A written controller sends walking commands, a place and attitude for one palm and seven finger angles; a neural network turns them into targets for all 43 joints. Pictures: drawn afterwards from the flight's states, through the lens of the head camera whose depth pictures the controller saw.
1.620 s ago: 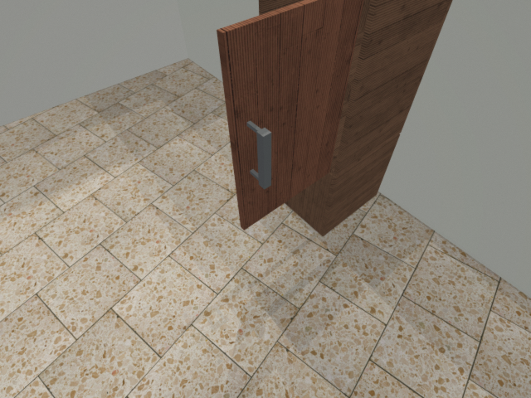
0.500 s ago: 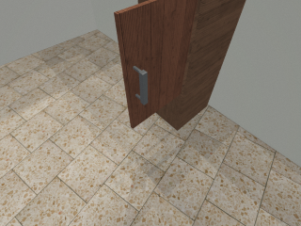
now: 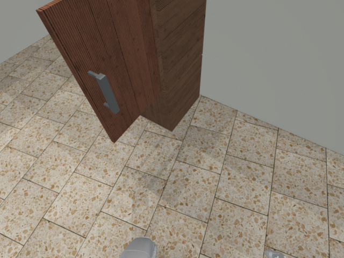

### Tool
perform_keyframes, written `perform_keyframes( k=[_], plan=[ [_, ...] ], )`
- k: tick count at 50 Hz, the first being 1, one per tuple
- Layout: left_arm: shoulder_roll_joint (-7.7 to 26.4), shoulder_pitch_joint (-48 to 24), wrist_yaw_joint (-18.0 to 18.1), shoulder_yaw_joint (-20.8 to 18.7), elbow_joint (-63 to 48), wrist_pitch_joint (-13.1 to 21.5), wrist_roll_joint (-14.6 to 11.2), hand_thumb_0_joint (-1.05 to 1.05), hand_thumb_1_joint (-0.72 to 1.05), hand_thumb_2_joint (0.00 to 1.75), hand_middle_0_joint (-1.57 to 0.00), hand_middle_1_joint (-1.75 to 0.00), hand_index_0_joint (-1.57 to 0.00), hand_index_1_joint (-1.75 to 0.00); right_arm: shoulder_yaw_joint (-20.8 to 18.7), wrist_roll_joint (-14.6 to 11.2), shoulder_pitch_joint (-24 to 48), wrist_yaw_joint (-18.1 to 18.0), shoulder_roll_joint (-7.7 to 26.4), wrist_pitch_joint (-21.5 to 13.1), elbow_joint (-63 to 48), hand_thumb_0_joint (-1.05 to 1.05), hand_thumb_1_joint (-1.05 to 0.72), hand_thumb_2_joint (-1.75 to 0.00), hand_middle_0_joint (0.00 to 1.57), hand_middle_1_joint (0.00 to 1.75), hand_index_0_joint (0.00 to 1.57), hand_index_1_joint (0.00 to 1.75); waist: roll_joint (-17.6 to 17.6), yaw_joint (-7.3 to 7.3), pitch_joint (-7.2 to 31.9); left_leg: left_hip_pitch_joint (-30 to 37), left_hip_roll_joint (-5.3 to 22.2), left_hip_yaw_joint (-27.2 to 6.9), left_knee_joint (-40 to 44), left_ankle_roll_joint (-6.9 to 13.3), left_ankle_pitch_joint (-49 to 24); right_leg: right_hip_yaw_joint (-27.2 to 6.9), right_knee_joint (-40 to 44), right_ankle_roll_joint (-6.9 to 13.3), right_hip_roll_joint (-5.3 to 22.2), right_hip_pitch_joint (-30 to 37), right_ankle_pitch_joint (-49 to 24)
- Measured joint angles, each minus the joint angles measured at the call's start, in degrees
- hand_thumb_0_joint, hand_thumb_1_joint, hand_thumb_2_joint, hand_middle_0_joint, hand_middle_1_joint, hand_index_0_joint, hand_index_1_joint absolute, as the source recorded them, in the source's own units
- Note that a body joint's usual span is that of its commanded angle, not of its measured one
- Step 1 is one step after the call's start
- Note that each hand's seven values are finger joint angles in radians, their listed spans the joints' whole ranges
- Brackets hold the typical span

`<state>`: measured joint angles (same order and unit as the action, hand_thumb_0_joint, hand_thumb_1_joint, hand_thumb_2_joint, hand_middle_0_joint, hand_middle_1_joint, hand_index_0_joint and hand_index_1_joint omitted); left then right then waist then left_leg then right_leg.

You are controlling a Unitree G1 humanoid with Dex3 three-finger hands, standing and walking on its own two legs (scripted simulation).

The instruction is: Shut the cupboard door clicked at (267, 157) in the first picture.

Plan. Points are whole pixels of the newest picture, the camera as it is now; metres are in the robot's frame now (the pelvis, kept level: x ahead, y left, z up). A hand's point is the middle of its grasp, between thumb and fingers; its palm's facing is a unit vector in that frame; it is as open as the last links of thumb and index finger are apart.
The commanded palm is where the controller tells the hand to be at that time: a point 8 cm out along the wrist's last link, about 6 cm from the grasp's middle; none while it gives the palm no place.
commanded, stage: walk around to get in front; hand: left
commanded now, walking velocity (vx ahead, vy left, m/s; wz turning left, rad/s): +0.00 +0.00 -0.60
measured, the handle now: (104, 92) +0.60 +0.30 -0.04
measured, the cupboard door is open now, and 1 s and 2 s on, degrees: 90 90 90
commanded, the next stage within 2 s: none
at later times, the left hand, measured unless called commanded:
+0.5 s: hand (98, 250) +0.14 +0.23 -0.16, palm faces -0.22 -0.94 -0.25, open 7.4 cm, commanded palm none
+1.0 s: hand (143, 231) +0.19 +0.12 -0.19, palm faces -0.54 -0.82 -0.18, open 7.4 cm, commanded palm none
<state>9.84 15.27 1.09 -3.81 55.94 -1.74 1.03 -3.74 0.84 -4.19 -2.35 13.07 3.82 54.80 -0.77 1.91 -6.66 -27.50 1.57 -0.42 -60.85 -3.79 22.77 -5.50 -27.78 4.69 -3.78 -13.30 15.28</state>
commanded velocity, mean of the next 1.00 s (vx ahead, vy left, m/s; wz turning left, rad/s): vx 0.00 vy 0.00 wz -0.60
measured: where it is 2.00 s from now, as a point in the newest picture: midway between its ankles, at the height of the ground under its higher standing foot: outside the picture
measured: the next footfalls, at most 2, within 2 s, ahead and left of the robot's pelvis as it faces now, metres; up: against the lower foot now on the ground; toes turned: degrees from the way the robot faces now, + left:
left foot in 0.26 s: +0.05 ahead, +0.16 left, +0.00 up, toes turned -10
right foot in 0.60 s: -0.01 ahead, -0.12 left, +0.00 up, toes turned -24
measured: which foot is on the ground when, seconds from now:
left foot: up 0.00-0.24, down 0.26-0.60, up 0.62-0.92, down 0.94-1.00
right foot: down 0.00-0.26, up 0.28-0.58, down 0.60-0.94, up 0.96-1.00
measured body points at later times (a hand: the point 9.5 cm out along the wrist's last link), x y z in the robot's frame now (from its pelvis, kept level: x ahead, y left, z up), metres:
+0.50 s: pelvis -0.01 +0.03 +0.00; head +0.06 +0.02 +0.44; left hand +0.15 +0.28 -0.14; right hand +0.01 -0.24 -0.14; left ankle +0.01 +0.16 -0.74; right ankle -0.05 -0.11 -0.68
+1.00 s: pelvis +0.00 +0.01 -0.01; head +0.06 +0.00 +0.43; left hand +0.22 +0.16 -0.17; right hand -0.07 -0.25 -0.14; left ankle +0.07 +0.10 -0.74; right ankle -0.06 -0.10 -0.71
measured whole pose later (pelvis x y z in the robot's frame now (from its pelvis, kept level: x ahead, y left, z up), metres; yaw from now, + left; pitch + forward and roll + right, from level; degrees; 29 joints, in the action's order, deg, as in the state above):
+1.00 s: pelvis +0.00 +0.01 -0.01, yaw -34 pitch +1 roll -1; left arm 13.2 7.5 -1.2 -3.7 50.8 -4.5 1.0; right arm -1.2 1.6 -10.3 -1.8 11.7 1.0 49.8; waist 2.2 -0.3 -6.0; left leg -18.4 2.6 3.0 -34.9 0.2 18.4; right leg -4.7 -48.4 -1.0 -4.0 -25.1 26.6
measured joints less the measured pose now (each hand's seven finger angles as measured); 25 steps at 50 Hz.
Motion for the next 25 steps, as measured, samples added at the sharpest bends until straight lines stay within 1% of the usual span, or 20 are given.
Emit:
perform_keyframes(
  k=[5,9,11,12,13,14,15,16,18,20,22,25],
  plan=[
    [-0.1,0.06,-0.11,-0.27,-0.83,-0.06,0.32,0.01,0.9,0.89,-0.2,-0.29,-0.2,-0.3,0.32,-0.24,2.19,-0.14,-0.66,-0.22,-1.53,0.01,-0.9,-0.9,0.2,0.3,0.19,0.29,0.65,1.03,0.86,1.95,-0.69,-1.03,5.53,0.09,1.28,-2.53,0.72,-0.09,-1.5,-0.2,-0.88],
    [0.67,-0.38,-0.28,-0.68,-1.44,-0.29,0.53,0.01,0.9,0.89,-0.2,-0.29,-0.2,-0.3,0.76,-0.57,3.36,-0.06,-1.55,-0.83,-3.03,0.01,-0.9,-0.9,0.2,0.3,0.19,0.29,1.87,1.77,1.22,4.45,-1.75,-1.38,12.96,0.71,1.95,-4.78,0.07,-0.73,-2.38,-1.14,-1.08],
    [1.3,-0.6,-0.35,-0.91,-1.59,-0.6,0.49,0.01,0.9,0.89,-0.2,-0.29,-0.2,-0.3,1.07,-0.74,3.43,-0.02,-2.0,-1.36,-3.83,0.01,-0.9,-0.9,0.2,0.3,0.19,0.29,2.51,1.72,1.55,6.8,-2.23,-1.45,19.43,1.08,-0.32,-5.92,-1.0,-1.36,-2.87,-2.0,-0.78],
    [1.64,-0.61,-0.38,-1.01,-1.66,-0.82,0.37,0.01,0.9,0.89,-0.2,-0.29,-0.2,-0.3,1.29,-0.78,3.18,-0.01,-2.14,-1.78,-4.23,0.01,-0.9,-0.9,0.2,0.3,0.2,0.29,2.65,1.51,1.86,8.69,-2.17,-1.35,24.15,1.32,-2.96,-6.4,-2.06,-1.75,-3.29,-2.62,-0.33],
    [1.8,-0.33,-0.49,-1.04,-1.96,-1.08,0.14,0.01,0.9,0.89,-0.2,-0.29,-0.2,-0.3,1.57,-0.67,2.45,0.03,-1.85,-2.32,-4.9,0.01,-0.9,-0.9,0.2,0.3,0.2,0.29,1.84,1.09,2.7,10.79,-1.14,-1.86,29.44,2.25,-5.52,-6.37,-3.71,-2.13,-4.42,-3.71,0.47],
    [2.27,-0.92,-0.71,-1.1,-1.92,-1.36,-0.08,0.01,0.9,0.89,-0.2,-0.29,-0.2,-0.3,1.56,-0.36,1.9,-0.1,-1.88,-2.89,-5.15,0.01,-0.9,-0.9,0.2,0.3,0.2,0.29,1.87,0.68,2.76,10.9,-0.92,-1.83,30.21,2.91,-6.27,-5.5,-7.73,-2.88,-4.39,-5.59,4.84],
    [2.91,-1.88,-0.95,-1.19,-1.88,-1.64,-0.07,0.01,0.9,0.89,-0.2,-0.29,-0.2,-0.3,1.72,-0.03,1.39,-0.19,-2.06,-3.06,-5.23,0.01,-0.9,-0.9,0.2,0.3,0.2,0.29,2.41,0.73,2.16,10.9,-1.0,-1.21,29.32,3.23,-5.93,-3.83,-13.26,-3.94,-3.56,-7.62,9.43],
    [3.47,-2.53,-1.25,-1.38,-2.28,-1.82,0.08,0.01,0.9,0.89,-0.2,-0.29,-0.2,-0.3,2.05,0.33,0.68,-0.22,-2.17,-2.94,-5.37,0.01,-0.9,-0.9,0.2,0.3,0.2,0.29,2.7,0.95,1.68,11.19,-0.68,-0.48,28.9,3.37,-5.47,-1.8,-19.14,-5.0,-2.67,-9.79,12.36],
    [4.52,-3.73,-1.91,-1.85,-3.0,-1.78,0.5,0.01,0.9,0.89,-0.2,-0.29,-0.2,-0.3,2.57,0.94,-1.12,-0.26,-2.33,-2.87,-5.32,0.01,-0.9,-0.9,0.2,0.3,0.2,0.29,2.7,1.03,1.06,12.27,0.41,0.56,29.79,3.25,-5.42,1.34,-29.26,-6.53,-0.95,-13.48,13.45],
    [5.3,-4.87,-2.51,-2.17,-3.82,-1.85,0.46,0.01,0.91,0.89,-0.2,-0.29,-0.2,-0.3,2.81,1.2,-2.98,-0.25,-2.2,-2.69,-5.11,0.01,-0.9,-0.9,0.2,0.3,0.2,0.3,2.22,0.9,0.6,13.2,1.57,1.37,31.19,2.97,-6.06,3.39,-35.01,-7.45,1.02,-15.8,12.34],
    [5.78,-5.69,-3.0,-2.22,-4.65,-1.95,0.33,0.01,0.91,0.89,-0.2,-0.29,-0.2,-0.3,2.8,1.33,-4.47,-0.17,-1.81,-2.5,-4.62,0.01,-0.9,-0.9,0.2,0.3,0.2,0.3,1.5,0.79,0.15,13.94,2.78,2.55,32.05,2.65,-6.37,4.75,-35.36,-7.98,2.93,-16.37,11.27],
    [6.08,-6.67,-3.53,-1.97,-5.23,-2.12,0.21,0.01,0.91,0.89,-0.19,-0.29,-0.19,-0.3,2.43,1.44,-6.27,0.14,-0.87,-2.34,-3.98,0.01,-0.9,-0.9,0.2,0.3,0.2,0.3,0.26,0.07,-0.41,14.54,4.52,4.7,31.83,1.94,-5.8,6.48,-28.04,-8.0,5.04,-14.22,10.23]
  ],
)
